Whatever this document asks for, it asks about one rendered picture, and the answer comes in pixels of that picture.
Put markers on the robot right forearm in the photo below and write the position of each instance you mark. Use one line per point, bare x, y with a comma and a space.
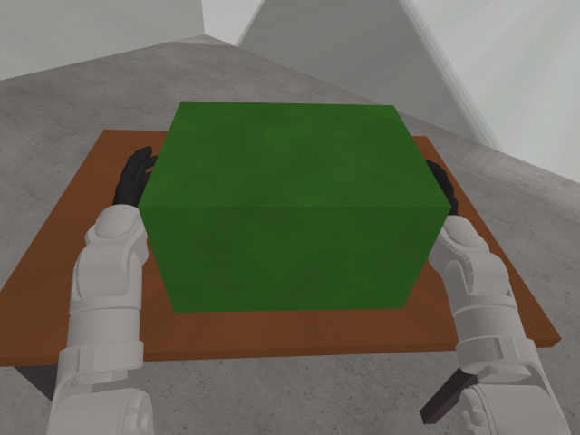
492, 341

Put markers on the robot right hand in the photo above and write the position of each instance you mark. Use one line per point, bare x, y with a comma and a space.
444, 182

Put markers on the right robot upper arm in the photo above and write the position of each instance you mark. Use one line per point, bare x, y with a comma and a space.
486, 409

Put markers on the left robot upper arm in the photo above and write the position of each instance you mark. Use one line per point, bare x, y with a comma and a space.
118, 412

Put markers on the robot left hand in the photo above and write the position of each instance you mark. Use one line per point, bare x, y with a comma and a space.
133, 178

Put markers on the carton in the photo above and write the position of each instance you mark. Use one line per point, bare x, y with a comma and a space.
260, 206

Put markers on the robot left forearm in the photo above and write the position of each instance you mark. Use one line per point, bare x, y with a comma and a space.
103, 340

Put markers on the table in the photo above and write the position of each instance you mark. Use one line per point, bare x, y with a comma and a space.
35, 300

